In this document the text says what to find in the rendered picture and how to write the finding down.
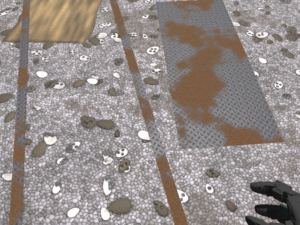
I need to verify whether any robot right hand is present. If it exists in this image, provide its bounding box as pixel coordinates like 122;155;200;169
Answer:
245;180;300;225

